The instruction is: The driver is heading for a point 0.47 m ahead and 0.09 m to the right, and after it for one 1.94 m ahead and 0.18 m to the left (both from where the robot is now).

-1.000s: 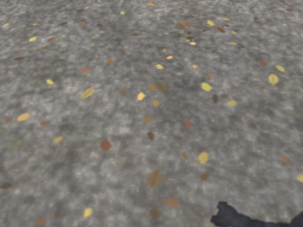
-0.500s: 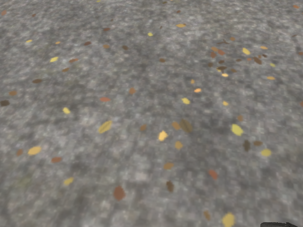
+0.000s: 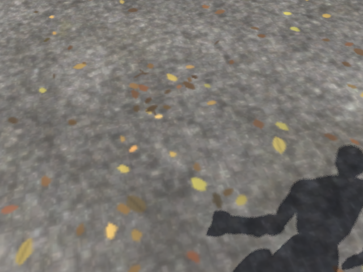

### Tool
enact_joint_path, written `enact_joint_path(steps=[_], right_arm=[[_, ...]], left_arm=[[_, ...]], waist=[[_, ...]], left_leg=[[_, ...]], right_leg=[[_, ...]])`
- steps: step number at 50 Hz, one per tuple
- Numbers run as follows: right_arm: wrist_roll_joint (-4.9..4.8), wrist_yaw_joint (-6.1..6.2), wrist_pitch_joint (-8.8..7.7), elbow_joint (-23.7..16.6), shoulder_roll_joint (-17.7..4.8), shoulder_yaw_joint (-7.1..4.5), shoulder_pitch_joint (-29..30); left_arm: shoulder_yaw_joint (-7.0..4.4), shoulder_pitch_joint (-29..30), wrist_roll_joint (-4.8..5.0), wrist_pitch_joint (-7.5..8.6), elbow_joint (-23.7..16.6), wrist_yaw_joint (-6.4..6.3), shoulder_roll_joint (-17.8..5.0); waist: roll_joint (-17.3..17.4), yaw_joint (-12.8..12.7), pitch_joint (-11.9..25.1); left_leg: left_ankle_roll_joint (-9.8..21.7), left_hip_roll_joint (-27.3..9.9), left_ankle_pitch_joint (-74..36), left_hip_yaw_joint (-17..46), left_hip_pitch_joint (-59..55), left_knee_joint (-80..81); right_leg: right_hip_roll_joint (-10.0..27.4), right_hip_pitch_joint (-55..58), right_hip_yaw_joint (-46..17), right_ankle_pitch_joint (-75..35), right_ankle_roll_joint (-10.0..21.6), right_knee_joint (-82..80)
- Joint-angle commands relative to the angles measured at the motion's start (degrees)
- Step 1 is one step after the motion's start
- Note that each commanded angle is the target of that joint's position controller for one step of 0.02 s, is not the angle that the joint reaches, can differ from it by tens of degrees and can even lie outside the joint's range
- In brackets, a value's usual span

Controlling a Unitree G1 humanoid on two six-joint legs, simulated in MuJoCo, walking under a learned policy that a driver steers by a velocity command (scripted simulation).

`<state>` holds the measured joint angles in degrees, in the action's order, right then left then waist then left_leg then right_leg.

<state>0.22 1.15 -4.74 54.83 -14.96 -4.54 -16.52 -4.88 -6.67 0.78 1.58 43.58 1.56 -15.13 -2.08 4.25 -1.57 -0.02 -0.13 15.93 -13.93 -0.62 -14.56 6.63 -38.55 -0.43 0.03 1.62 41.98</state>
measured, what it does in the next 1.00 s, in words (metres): walks ahead, turning right: right foot, then left foot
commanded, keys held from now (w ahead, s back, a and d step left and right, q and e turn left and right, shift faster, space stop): e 0.40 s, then no key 0.54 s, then w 0.06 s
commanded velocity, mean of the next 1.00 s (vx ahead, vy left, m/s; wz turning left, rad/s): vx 0.08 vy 0.00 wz -0.36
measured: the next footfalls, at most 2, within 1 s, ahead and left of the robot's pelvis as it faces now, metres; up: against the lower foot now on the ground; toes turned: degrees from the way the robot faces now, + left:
right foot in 0.10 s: +0.22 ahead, -0.12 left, +0.00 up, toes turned -7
left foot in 0.60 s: +0.26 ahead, +0.07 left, +0.00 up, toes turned -18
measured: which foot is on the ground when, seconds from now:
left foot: down 0.00-0.10, up 0.12-0.58, down 0.60-1.00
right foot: up 0.00-0.08, down 0.10-0.62, up 0.64-0.86, down 0.88-1.00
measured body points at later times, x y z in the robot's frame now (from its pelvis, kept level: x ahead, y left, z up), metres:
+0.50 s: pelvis +0.14 -0.03 -0.01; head +0.17 -0.05 +0.44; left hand +0.36 +0.21 -0.09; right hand +0.22 -0.34 -0.12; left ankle +0.24 +0.13 -0.70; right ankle +0.18 -0.12 -0.74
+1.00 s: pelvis +0.16 -0.02 -0.01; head +0.17 -0.03 +0.44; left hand +0.38 +0.18 -0.11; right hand +0.19 -0.30 -0.13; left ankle +0.22 +0.11 -0.74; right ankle +0.11 -0.14 -0.74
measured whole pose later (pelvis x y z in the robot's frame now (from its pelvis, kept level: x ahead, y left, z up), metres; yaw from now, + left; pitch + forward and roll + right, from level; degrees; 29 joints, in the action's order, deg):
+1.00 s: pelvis +0.16 -0.02 -0.01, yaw -20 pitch +0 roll +0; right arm 0.8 -0.2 -1.1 47.0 -14.0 -1.6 -10.1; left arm -2.8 -11.9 -0.9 -2.2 41.2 -0.5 -13.9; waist 1.0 1.2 -0.7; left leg -2.4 -2.1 16.1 1.7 15.1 -31.1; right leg -0.6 -12.8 -3.0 17.6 -0.5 30.6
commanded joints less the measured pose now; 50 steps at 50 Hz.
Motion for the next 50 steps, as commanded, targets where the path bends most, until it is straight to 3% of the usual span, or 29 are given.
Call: enact_joint_path(steps=[1,3,4,5,6,7,8,9,10,12,14,19,22,26,29,30,31,32,33,34,37,40,43,44,45,46,47,48,50], right_arm=[[-1.19,0.79,0.70,-4.0,-11.2,-2.24,3.0],[-2.27,1.14,1.53,-4.8,-12.7,-2.79,4.6],[-2.66,1.16,1.92,-5.3,-12.5,-2.77,5.8],[-2.12,0.85,1.80,-5.3,-11.0,-2.27,4.2],[2.04,0.18,1.36,-7.2,-3.3,-0.02,0.3],[0.99,-0.59,0.43,-8.4,-4.7,0.58,-4.0],[-1.05,-0.90,0.03,-8.7,-9.1,-0.54,2.2],[-1.70,-0.62,0.11,-10.4,-8.8,-0.39,6.1],[-0.75,0.20,0.71,-9.5,-8.3,-0.41,6.4],[0.07,0.91,2.50,-9.7,-9.6,-1.07,5.9],[0.35,1.18,3.36,-10.0,-8.0,-0.89,4.9],[0.47,1.66,4.32,-11.6,-6.8,-0.42,8.6],[0.12,1.40,4.34,-12.2,-6.7,-0.30,10.2],[-0.13,0.67,3.40,-13.0,-6.7,-0.10,10.6],[0.08,-0.50,2.50,-12.5,-5.9,0.05,7.2],[1.00,-0.75,2.32,-12.7,-8.0,-0.30,6.4],[2.04,-0.57,2.52,-13.6,-12.4,-1.03,6.7],[2.85,-0.58,2.75,-12.8,-11.1,-0.73,7.7],[2.42,-0.46,2.48,-14.1,-8.9,-0.21,9.2],[1.57,-0.20,2.39,-14.0,-9.2,-0.42,9.2],[-0.04,0.03,2.75,-13.7,-8.7,-0.24,10.1],[0.06,-0.34,4.07,-13.0,-7.5,-0.02,9.1],[-0.83,-0.60,4.41,-12.1,-7.3,0.34,7.2],[-0.58,-0.81,3.87,-11.6,-6.7,0.65,5.5],[0.77,-1.32,3.03,-11.8,-5.9,1.09,4.7],[1.02,-1.58,2.45,-11.4,-3.9,1.58,2.8],[1.31,-1.51,2.41,-11.0,-6.0,1.39,6.3],[1.10,-1.43,2.61,-10.9,-6.0,1.30,7.8],[0.25,-0.78,3.32,-10.8,-5.5,1.28,8.1]], left_arm=[[-0.34,3.7,-0.22,0.32,-5.9,1.34,-2.6],[-1.56,-1.2,-0.27,0.07,-5.8,1.67,-5.2],[-2.79,-7.7,-0.17,0.16,-4.3,1.56,-7.5],[-4.41,-13.8,-0.38,0.12,-2.8,0.42,-11.1],[-5.20,-13.7,-0.68,-0.29,-3.1,-1.04,-17.2],[-4.69,-11.4,-1.79,0.28,-6.7,-0.42,-18.5],[-3.69,-11.1,-1.58,0.40,-7.7,0.20,-14.4],[-3.02,-7.8,-0.72,0.70,-7.8,0.14,-12.0],[-2.48,-4.7,0.02,0.66,-7.9,-0.16,-10.2],[-1.97,-1.7,-0.94,0.14,-8.8,-0.81,-9.0],[-2.28,-1.5,-1.52,0.14,-9.3,-1.20,-10.0],[-2.67,-2.2,-0.50,-1.26,-10.3,-3.00,-11.2],[-2.25,-1.7,-0.82,-2.01,-10.7,-3.46,-10.4],[-1.47,-3.1,-1.48,-2.56,-10.4,-3.16,-9.2],[-0.38,-2.9,-0.92,-3.08,-10.2,-3.01,-7.8],[0.03,-5.2,-0.99,-3.04,-9.7,-3.08,-6.6],[0.60,-8.2,-1.76,-2.70,-9.8,-3.00,-4.5],[-0.15,-5.4,-1.25,-2.12,-11.4,-2.89,-6.7],[-1.02,-3.4,-1.48,-1.84,-11.2,-2.91,-10.0],[-1.59,-2.8,-0.97,-2.01,-10.7,-2.90,-10.5],[-0.69,-4.8,-0.89,-3.38,-8.6,-2.97,-6.0],[0.88,-2.6,-0.41,-3.19,-8.5,-2.51,-2.2],[0.41,-4.3,-0.33,-3.23,-6.9,-2.23,-3.6],[0.22,-3.9,-0.95,-3.29,-7.3,-2.39,-5.3],[-0.38,-4.4,-1.50,-3.42,-7.8,-2.90,-8.9],[-0.39,-3.4,-1.75,-3.49,-6.4,-2.67,-8.7],[0.18,-2.4,-1.78,-3.24,-7.1,-2.07,-5.6],[0.55,-3.8,-2.16,-3.00,-6.0,-1.98,-4.6],[-0.33,-5.3,-1.53,-2.67,-5.3,-2.22,-8.1]], waist=[[6.7,-1.8,-1.1],[8.3,-5.1,2.2],[7.2,-8.7,5.4],[3.1,-11.5,9.0],[-12.4,-6.1,13.3],[-13.2,-4.7,25.8],[-2.5,-8.7,25.5],[-1.0,-7.6,18.6],[2.8,-5.6,13.2],[0.1,-2.8,10.0],[-1.0,-2.0,10.2],[-2.8,-3.4,10.8],[-4.7,-4.3,9.1],[-6.4,-5.7,8.8],[-5.9,-3.3,8.4],[-3.1,-3.7,8.3],[8.8,-6.7,8.7],[18.5,-6.6,5.4],[15.4,-4.8,5.1],[13.3,-4.3,5.2],[9.5,-5.2,5.0],[12.9,-3.4,6.3],[12.7,-4.3,6.3],[10.8,-3.6,6.8],[4.2,-2.2,8.2],[-4.8,0.2,8.6],[-2.6,-2.5,6.2],[-1.8,-3.3,5.6],[-5.2,-4.3,1.2]], left_leg=[[7.1,-15.7,-39.9,2.5,1.0,-2.0],[5.6,-15.8,-51.0,2.1,-0.9,-10.9],[4.1,-14.3,-50.8,1.3,0.0,-19.9],[0.7,-11.0,-39.9,0.4,6.5,-33.1],[-2.7,-4.8,12.8,1.4,25.3,-52.1],[-4.5,3.1,28.4,13.3,37.4,-68.3],[-3.2,0.2,22.3,19.4,39.5,-69.4],[-2.2,-1.4,16.5,18.7,41.6,-65.9],[-2.4,-3.7,12.6,18.6,40.5,-61.5],[-2.1,-4.7,9.3,19.1,33.9,-55.9],[-2.5,-3.4,7.8,18.3,31.2,-51.0],[-4.5,-1.6,2.1,19.5,32.1,-40.3],[-4.7,-1.2,-0.1,19.5,30.8,-34.8],[-3.8,-1.0,2.5,18.1,25.8,-28.2],[-1.0,-0.4,-5.1,16.1,16.5,-12.4],[0.9,-4.6,-10.5,19.5,11.7,-8.6],[5.6,-15.2,-21.2,29.7,7.9,-6.7],[13.6,-20.9,-23.2,38.2,13.4,-3.8],[15.4,-20.8,-22.9,38.4,13.9,-3.2],[14.4,-19.1,-23.7,36.0,12.0,-4.3],[11.6,-14.8,-29.7,28.6,10.4,-6.9],[10.1,-10.9,-31.9,23.6,9.6,-8.6],[8.1,-9.7,-25.1,23.4,10.3,-10.1],[5.4,-9.3,-19.3,23.7,13.1,-9.8],[2.5,-6.8,-13.2,20.9,16.9,-12.7],[-0.3,-3.1,-5.1,16.4,14.9,-11.2],[-2.2,-2.5,-4.3,15.5,13.2,-12.3],[-2.5,-1.6,-2.0,14.2,13.3,-13.3],[-1.8,1.3,7.2,10.7,17.9,-18.7]], right_leg=[[-2.7,4.3,4.2,2.4,1.1,-4.2],[-6.2,10.8,6.2,7.4,3.3,-6.3],[-8.4,18.7,6.9,4.3,4.9,-11.0],[-8.6,30.5,3.9,-7.3,7.1,-15.7],[5.3,46.6,-13.7,-36.5,12.1,-9.6],[17.1,56.9,-39.3,-31.8,25.7,-14.7],[14.1,53.7,-34.4,-25.8,22.6,-18.3],[11.2,47.2,-27.7,-19.4,19.6,-19.3],[8.3,39.1,-23.3,-15.1,16.7,-20.5],[5.7,27.4,-20.2,-10.9,15.1,-23.1],[4.0,23.5,-18.3,-12.9,14.9,-23.6],[1.8,22.9,-19.6,1.2,13.0,-23.7],[0.8,21.7,-20.8,12.0,11.6,-24.2],[1.5,22.6,-22.6,8.8,11.4,-21.6],[-0.1,22.3,-22.4,4.5,8.7,-17.4],[-2.5,19.7,-20.5,8.1,5.8,-14.6],[-9.4,14.8,-12.9,21.4,2.1,-4.9],[-12.4,11.4,-6.7,30.2,-0.4,-1.2],[-10.5,11.7,-7.4,32.2,-2.2,6.5],[-10.7,9.9,-7.0,31.6,-3.2,11.4],[-8.7,10.4,-6.1,29.2,-5.6,13.4],[-7.8,17.8,-1.5,24.9,-6.1,-1.1],[-8.3,27.3,0.2,9.4,-4.2,-20.5],[-5.9,32.0,-3.0,4.5,-2.8,-21.5],[-0.6,36.6,-7.9,-8.2,-0.8,-18.1],[-0.1,31.8,-8.2,-0.9,2.2,-16.3],[-1.6,27.9,-8.1,6.4,2.6,-17.5],[-2.4,26.7,-7.8,14.9,2.1,-18.9],[-1.9,23.5,-10.5,33.0,3.4,-22.4]])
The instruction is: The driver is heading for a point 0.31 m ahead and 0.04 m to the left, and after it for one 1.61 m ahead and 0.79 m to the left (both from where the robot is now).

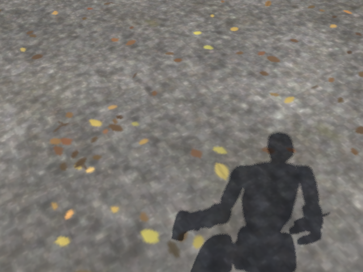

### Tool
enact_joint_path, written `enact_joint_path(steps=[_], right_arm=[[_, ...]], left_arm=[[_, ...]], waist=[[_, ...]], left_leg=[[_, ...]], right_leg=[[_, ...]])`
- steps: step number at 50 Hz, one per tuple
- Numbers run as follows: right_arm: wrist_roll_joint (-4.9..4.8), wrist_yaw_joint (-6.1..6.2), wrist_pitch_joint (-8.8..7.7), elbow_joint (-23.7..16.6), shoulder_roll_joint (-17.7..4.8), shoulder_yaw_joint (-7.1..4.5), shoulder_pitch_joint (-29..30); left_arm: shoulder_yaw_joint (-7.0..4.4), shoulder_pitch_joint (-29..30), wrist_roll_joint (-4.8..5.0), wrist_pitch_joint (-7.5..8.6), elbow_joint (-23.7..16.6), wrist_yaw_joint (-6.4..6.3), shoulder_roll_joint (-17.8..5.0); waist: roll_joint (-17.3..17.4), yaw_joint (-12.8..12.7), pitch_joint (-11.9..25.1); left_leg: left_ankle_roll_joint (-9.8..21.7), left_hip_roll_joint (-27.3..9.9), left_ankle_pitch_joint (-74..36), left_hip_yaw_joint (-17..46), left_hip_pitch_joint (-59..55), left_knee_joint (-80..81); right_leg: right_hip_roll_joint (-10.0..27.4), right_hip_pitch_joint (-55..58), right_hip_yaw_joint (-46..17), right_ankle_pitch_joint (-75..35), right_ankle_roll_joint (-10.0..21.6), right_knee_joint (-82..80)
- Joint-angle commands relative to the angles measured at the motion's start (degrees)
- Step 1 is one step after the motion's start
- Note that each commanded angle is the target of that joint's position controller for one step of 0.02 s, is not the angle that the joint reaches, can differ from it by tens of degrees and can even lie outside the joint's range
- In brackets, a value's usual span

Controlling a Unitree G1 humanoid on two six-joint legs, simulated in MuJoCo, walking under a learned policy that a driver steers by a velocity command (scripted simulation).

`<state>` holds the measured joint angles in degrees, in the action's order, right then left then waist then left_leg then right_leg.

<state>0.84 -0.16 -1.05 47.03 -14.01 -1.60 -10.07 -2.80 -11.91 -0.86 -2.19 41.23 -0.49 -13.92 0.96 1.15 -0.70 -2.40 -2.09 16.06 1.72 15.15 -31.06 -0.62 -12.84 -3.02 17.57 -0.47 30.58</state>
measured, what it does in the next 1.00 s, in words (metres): walks ahead, turning left: right foot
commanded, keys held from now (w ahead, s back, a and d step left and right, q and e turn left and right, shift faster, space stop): w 0.32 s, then w+q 0.68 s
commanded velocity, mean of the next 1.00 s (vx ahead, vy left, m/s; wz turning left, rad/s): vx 0.41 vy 0.00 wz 0.26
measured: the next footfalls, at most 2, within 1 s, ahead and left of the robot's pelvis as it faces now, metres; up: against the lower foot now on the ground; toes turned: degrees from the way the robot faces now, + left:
right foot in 0.62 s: +0.38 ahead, -0.13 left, +0.00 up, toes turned +7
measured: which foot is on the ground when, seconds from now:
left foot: down 0.00-0.62, up 0.64-1.00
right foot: down 0.00-0.18, up 0.20-0.60, down 0.62-1.00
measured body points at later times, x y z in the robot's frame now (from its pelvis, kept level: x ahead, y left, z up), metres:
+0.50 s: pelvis +0.14 +0.01 +0.01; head +0.17 +0.02 +0.46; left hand +0.36 +0.25 -0.07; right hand +0.10 -0.26 -0.11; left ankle +0.02 +0.11 -0.73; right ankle +0.30 -0.15 -0.69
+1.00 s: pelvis +0.39 +0.00 +0.01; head +0.41 +0.02 +0.45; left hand +0.33 +0.29 -0.12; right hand +0.66 -0.18 -0.08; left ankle +0.51 +0.19 -0.68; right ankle +0.34 -0.14 -0.73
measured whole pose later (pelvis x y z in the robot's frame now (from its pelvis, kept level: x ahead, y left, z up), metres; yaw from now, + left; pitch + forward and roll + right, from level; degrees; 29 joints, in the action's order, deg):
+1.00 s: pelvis +0.39 +0.00 +0.01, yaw +19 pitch +1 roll -3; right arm -1.4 -1.9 -1.4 38.7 -16.9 -3.6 -7.4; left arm -4.8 -18.2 0.0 5.4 48.6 0.1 -16.5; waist 2.4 -4.6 -1.9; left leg 0.7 -6.9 1.0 1.6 39.5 -44.5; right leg -0.8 2.0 12.4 15.4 -0.3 12.9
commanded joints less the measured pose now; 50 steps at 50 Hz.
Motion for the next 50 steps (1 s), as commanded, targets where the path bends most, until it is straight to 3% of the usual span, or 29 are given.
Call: enact_joint_path(steps=[1,3,5,7,8,9,10,11,12,13,16,19,22,25,27,29,30,31,32,33,34,35,36,37,39,42,46,50], right_arm=[[-0.89,0.67,-0.53,-3.4,-6.2,-1.74,2.1],[-1.91,0.56,-1.82,-4.8,-6.2,-2.01,4.0],[-2.45,-0.21,-3.38,-4.7,-6.0,-2.27,2.7],[-2.66,-1.19,-4.61,-2.3,-5.2,-2.35,-2.5],[-2.11,-1.40,-4.79,0.1,-5.9,-2.88,-6.7],[-1.57,-1.36,-4.81,1.8,-7.9,-3.53,-12.0],[-1.47,-1.41,-4.94,2.6,-14.0,-4.89,-17.0],[-0.72,-1.85,-5.28,2.1,-14.8,-4.96,-18.5],[-0.74,-1.47,-5.52,1.1,-11.6,-3.89,-15.0],[-0.95,-1.10,-5.46,0.1,-9.8,-3.38,-12.9],[-0.82,-0.73,-4.78,-0.6,-8.3,-2.52,-10.9],[-1.35,-0.18,-4.02,0.0,-8.5,-2.34,-13.0],[-1.60,0.72,-3.28,0.1,-11.0,-2.94,-14.1],[-2.32,0.96,-2.89,0.3,-11.7,-3.33,-15.8],[-2.62,1.11,-2.66,0.1,-12.3,-3.76,-15.0],[-2.46,1.17,-2.33,-0.3,-12.8,-4.10,-13.6],[-2.02,1.09,-2.27,-0.7,-11.5,-3.70,-13.5],[-0.69,1.01,-2.23,-2.7,-7.6,-2.34,-13.0],[-2.18,1.14,-3.09,-4.6,-0.8,-0.59,-20.9],[-3.86,1.12,-3.41,-3.6,-7.0,-2.03,-18.9],[-4.43,1.06,-3.28,-4.9,-10.1,-3.12,-13.3],[-3.68,1.18,-3.08,-5.2,-9.7,-3.12,-10.7],[-2.73,1.06,-2.81,-5.4,-9.0,-3.30,-9.5],[-2.73,0.74,-2.19,-5.4,-8.1,-3.44,-10.2],[-2.91,0.40,-0.95,-5.8,-6.1,-3.25,-10.0],[-2.26,0.34,-0.15,-8.1,-5.5,-3.06,-6.3],[-2.22,-1.15,-0.95,-10.1,-4.9,-2.43,-0.2],[-2.27,-2.57,-1.09,-13.6,-4.8,-1.96,7.3]], left_arm=[[-2.62,-2.1,0.33,1.36,-2.7,-0.34,-10.5],[-2.75,-5.0,0.87,2.21,-1.9,-0.68,-11.4],[-2.45,-4.2,1.36,3.18,-1.8,-1.01,-10.4],[-2.12,0.4,2.32,3.28,-2.8,-0.83,-9.5],[-1.89,1.8,2.24,3.33,-3.2,-0.77,-8.5],[-1.14,3.4,1.72,3.68,-4.1,-0.73,-5.8],[-0.47,4.0,1.71,4.52,-6.5,-0.85,-2.6],[-1.38,5.4,2.86,5.50,-8.0,-1.18,-6.3],[-2.03,3.9,3.64,6.23,-7.1,-0.90,-8.0],[-1.94,2.5,3.38,6.72,-5.8,-0.35,-7.6],[-2.09,3.5,1.84,7.14,-5.0,0.71,-6.3],[-1.37,7.5,1.39,7.27,-6.5,1.38,-3.9],[-0.63,12.3,1.82,7.90,-7.8,2.23,-2.6],[-0.85,15.4,2.35,8.35,-8.9,2.95,-4.1],[-1.51,14.7,2.55,8.74,-9.0,2.99,-6.3],[-2.74,8.9,2.43,9.02,-7.5,2.45,-8.8],[-3.96,1.2,2.20,8.96,-5.4,1.74,-11.0],[-4.96,-9.5,1.07,8.74,-4.1,0.95,-14.7],[-5.45,-12.2,0.03,8.21,-3.0,1.44,-18.9],[-3.93,-10.5,0.37,8.25,-3.3,1.62,-12.9],[-2.94,-6.9,1.05,8.22,-3.1,1.41,-9.8],[-2.41,-3.6,1.04,8.18,-2.8,1.40,-8.3],[-2.09,-1.2,0.58,8.21,-2.3,1.54,-6.7],[-1.97,0.4,0.05,8.52,-1.8,1.50,-6.0],[-2.26,1.7,0.35,9.30,-0.8,1.36,-5.8],[-3.06,1.3,0.45,9.86,0.9,1.03,-8.0],[-3.57,0.3,0.53,9.18,2.1,0.50,-10.2],[-4.22,-3.3,1.52,7.96,3.7,0.30,-12.5]], waist=[[-10.9,-2.0,-2.1],[-13.9,-3.2,-6.4],[-14.6,-2.1,-6.8],[-11.7,1.8,-5.2],[-9.3,3.4,-3.3],[-4.1,5.1,-1.3],[11.4,5.0,-0.2],[15.4,6.2,-2.2],[9.3,3.9,-4.8],[6.7,2.9,-4.8],[4.6,1.9,-3.9],[3.8,2.6,-3.4],[4.4,3.7,-4.0],[5.3,3.9,-4.9],[6.2,2.1,-4.8],[6.6,-2.0,-1.6],[5.7,-5.8,3.8],[-0.1,-10.1,13.8],[-19.2,-5.6,22.5],[-16.0,-6.7,18.4],[-12.0,-6.3,9.8],[-7.5,-4.8,5.8],[-6.5,-3.3,3.3],[-8.0,-1.5,2.4],[-7.5,-0.4,0.9],[-4.6,-0.2,-1.8],[-3.3,-2.2,-3.1],[-2.5,-5.1,-5.2]], left_leg=[[1.2,3.8,9.2,-5.8,5.9,-5.9],[3.3,2.7,9.9,-4.3,11.0,-11.7],[6.0,0.6,11.8,-2.3,12.3,-12.4],[8.2,1.5,6.3,-3.9,0.4,-0.4],[7.8,2.5,-0.1,-3.9,-8.1,2.2],[8.5,-1.7,1.2,2.6,-14.2,5.5],[13.8,-12.7,11.9,22.8,-20.2,14.9],[20.5,-21.1,16.8,39.7,-20.7,21.6],[20.2,-20.9,17.8,37.0,-20.2,20.6],[18.0,-17.9,17.1,30.8,-20.2,20.3],[13.9,-12.6,2.3,17.8,-17.6,22.4],[14.0,-9.4,-10.7,10.8,-15.2,23.1],[13.4,-8.0,-13.4,7.3,-10.6,22.4],[13.2,-9.9,-11.6,9.3,-8.9,21.3],[12.1,-11.6,-12.3,11.4,-10.4,19.6],[10.4,-10.7,-22.5,10.5,-10.5,12.7],[8.7,-7.5,-27.2,8.1,-7.6,2.8],[6.5,-3.5,-15.4,5.6,2.6,-15.3],[3.5,4.7,16.4,2.8,21.3,-35.0],[3.5,1.9,15.9,7.6,27.0,-42.9],[3.9,-0.5,10.9,6.2,29.8,-44.4],[3.9,-2.9,6.3,4.9,27.8,-43.0],[3.9,-4.4,3.2,5.1,25.6,-40.4],[3.8,-5.8,1.3,5.5,22.5,-38.9],[3.3,-6.5,0.1,4.7,21.1,-37.2],[2.2,-6.9,-4.7,5.2,24.9,-31.8],[2.3,-6.0,-15.9,2.3,24.1,-18.6],[4.0,-5.0,-16.2,-1.5,23.9,-9.5]], right_leg=[[8.2,-2.9,-12.5,23.5,7.4,-14.3],[13.9,-4.0,-21.9,28.8,11.4,-18.7],[15.8,-2.6,-23.5,24.7,12.4,-18.6],[12.5,-6.9,-17.1,18.8,9.9,-16.2],[9.5,-10.3,-13.1,14.5,8.1,-12.4],[5.9,-14.2,-7.8,9.4,5.6,-2.8],[-1.7,-24.1,2.0,8.8,1.3,15.2],[-1.9,-33.3,-0.8,17.3,1.0,27.2],[1.7,-37.1,-3.6,13.7,2.1,33.7],[3.5,-38.0,-2.9,8.1,3.1,34.9],[6.6,-34.6,-0.7,-3.2,3.1,29.2],[5.0,-29.9,2.2,-9.0,0.5,18.2],[2.5,-22.7,3.5,-15.7,-1.3,6.4],[1.5,-18.1,2.7,-17.9,-1.2,1.8],[1.6,-15.2,1.4,-16.7,0.0,-0.8],[0.4,-5.9,2.3,-14.2,2.1,-3.0],[0.8,5.6,2.6,-13.6,3.7,-3.2],[11.3,22.6,-7.9,-8.5,7.3,-1.4],[24.9,37.2,-35.4,7.9,15.1,-9.5],[24.2,32.1,-40.5,17.9,14.2,-15.9],[22.6,25.1,-30.9,15.2,12.1,-16.2],[20.3,17.9,-22.9,6.3,11.2,-16.6],[17.8,12.3,-17.0,-0.4,10.6,-17.7],[16.3,8.4,-12.4,-4.1,10.2,-19.2],[15.7,4.8,-6.9,-8.8,11.0,-21.9],[16.8,4.2,-1.6,-13.4,12.2,-24.3],[15.2,6.1,6.9,-17.6,10.9,-24.4],[16.6,11.4,10.9,-18.3,9.5,-23.2]])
